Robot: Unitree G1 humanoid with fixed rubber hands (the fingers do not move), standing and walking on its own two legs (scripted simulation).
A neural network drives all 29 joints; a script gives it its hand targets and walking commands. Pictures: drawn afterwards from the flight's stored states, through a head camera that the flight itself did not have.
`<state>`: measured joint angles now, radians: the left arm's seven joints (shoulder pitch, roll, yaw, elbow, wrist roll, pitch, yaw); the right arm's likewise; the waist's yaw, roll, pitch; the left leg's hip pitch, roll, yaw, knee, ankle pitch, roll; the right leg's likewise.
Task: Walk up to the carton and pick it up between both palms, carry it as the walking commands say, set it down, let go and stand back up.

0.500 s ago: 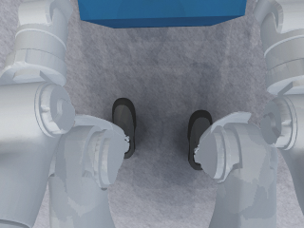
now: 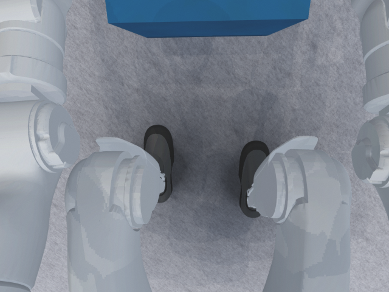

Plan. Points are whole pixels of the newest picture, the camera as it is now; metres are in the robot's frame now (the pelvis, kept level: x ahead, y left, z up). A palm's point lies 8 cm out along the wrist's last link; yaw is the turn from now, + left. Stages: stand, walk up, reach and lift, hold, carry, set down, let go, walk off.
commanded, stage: set down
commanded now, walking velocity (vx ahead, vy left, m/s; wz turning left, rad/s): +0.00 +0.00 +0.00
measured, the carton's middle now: out of the picture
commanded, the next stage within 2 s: let go in 1.20 s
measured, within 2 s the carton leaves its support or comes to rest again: neither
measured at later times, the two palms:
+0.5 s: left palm out of the picture +0.60 +0.23 -0.01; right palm out of the picture +0.60 -0.21 -0.01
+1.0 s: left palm out of the picture +0.59 +0.24 +0.15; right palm out of the picture +0.61 -0.22 +0.16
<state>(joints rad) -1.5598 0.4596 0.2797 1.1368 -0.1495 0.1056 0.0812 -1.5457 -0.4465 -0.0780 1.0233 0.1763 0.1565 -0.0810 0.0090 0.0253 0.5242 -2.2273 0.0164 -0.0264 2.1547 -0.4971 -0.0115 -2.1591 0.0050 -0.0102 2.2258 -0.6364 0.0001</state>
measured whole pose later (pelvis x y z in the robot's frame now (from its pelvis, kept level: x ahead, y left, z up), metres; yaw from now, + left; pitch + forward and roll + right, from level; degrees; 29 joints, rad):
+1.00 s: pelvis +0.04 +0.00 +0.23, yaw +0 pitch +48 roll -1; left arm -1.32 0.44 0.27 0.98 -0.13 0.23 0.00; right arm -1.35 -0.45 -0.25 0.99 0.13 0.23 0.06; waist 0.01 0.00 -0.03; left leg -1.77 0.02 -0.02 1.26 -0.33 -0.01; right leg -1.73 0.01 -0.01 1.31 -0.42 0.00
